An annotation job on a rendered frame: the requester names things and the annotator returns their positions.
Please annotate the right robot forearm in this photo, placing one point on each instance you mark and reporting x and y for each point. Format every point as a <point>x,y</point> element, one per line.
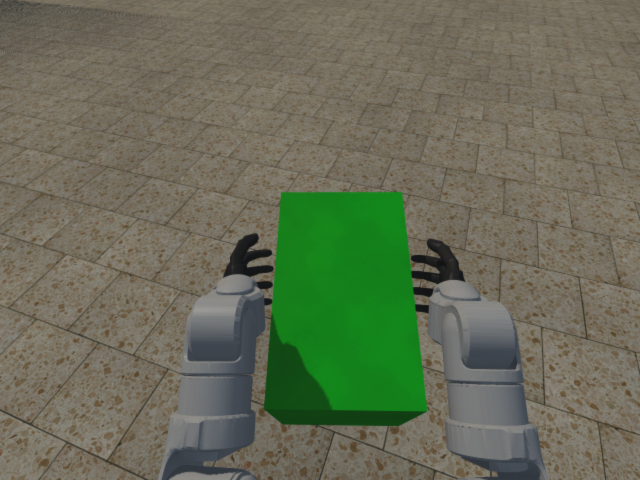
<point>488,421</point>

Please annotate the carton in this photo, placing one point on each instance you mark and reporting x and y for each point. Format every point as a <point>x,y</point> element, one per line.
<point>344,345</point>

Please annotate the robot right hand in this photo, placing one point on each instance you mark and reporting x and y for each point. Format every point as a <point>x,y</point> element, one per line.
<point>447,264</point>

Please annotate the robot left hand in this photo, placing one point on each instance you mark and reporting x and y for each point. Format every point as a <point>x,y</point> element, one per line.
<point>240,258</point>

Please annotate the left robot forearm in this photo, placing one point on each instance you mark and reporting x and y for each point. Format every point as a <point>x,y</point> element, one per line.
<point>214,417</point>

